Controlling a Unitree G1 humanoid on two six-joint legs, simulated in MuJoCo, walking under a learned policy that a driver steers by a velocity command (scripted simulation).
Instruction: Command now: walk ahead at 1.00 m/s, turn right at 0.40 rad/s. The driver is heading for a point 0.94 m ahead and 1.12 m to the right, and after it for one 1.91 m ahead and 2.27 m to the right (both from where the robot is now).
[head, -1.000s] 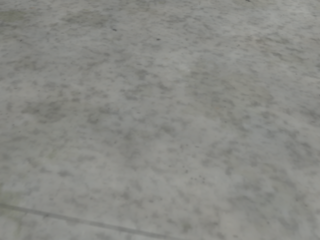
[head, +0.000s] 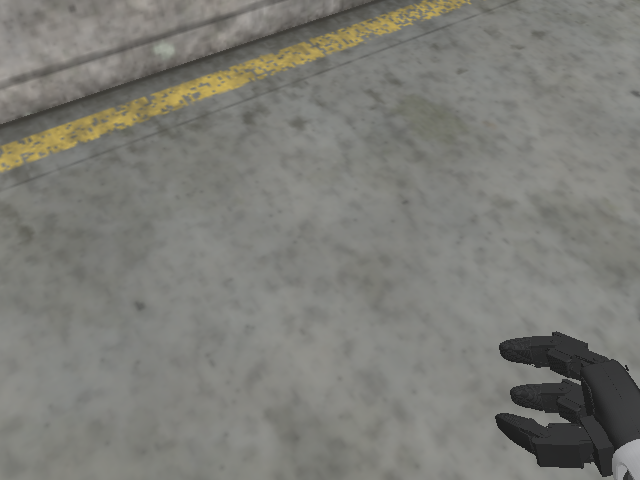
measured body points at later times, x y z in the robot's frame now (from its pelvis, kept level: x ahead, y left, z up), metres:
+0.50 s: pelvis +0.46 -0.05 -0.03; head +0.48 -0.06 +0.42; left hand +0.73 +0.12 -0.11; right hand +0.35 -0.30 -0.16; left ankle +0.22 +0.13 -0.62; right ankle +0.56 -0.11 -0.72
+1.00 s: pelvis +0.87 -0.21 +0.01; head +0.90 -0.22 +0.46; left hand +1.18 -0.09 -0.09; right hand +0.76 -0.50 -0.08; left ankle +1.01 -0.15 -0.72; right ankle +0.72 -0.18 -0.61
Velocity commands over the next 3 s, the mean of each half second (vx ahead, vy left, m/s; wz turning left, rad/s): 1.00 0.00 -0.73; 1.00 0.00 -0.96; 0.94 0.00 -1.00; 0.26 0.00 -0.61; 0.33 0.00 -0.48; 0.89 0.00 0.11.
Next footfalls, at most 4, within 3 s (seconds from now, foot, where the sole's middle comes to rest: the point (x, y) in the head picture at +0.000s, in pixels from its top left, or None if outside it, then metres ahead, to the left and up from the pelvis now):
0.02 left None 0.20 0.11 -0.76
0.48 right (426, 423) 0.60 -0.12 -0.76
0.88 left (451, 260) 1.03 -0.17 -0.76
1.34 right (628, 263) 1.09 -0.62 -0.76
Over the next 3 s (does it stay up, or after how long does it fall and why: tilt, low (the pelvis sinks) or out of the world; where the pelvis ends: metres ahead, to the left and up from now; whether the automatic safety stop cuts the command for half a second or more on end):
stays up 0.99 -1.19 0.02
